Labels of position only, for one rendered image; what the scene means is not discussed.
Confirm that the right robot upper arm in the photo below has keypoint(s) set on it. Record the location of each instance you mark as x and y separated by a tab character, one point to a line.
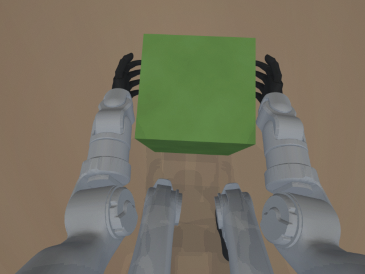
306	232

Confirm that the right robot forearm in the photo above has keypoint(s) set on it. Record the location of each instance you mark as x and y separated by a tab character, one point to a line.
285	149

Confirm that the robot right foot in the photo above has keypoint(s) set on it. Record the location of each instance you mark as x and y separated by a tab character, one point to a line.
224	249

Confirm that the left robot thigh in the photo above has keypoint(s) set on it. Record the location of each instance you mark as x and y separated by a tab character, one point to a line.
153	249

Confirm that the left robot forearm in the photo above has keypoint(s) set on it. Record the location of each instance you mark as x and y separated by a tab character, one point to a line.
107	163

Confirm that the robot left hand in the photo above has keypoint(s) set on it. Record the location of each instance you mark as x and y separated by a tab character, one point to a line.
123	76

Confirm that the carton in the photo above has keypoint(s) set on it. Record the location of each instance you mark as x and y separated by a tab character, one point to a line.
197	94

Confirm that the robot right hand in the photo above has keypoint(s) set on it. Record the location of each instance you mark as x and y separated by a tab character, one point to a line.
272	78

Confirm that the left robot upper arm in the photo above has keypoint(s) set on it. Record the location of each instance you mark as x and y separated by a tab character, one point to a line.
97	220

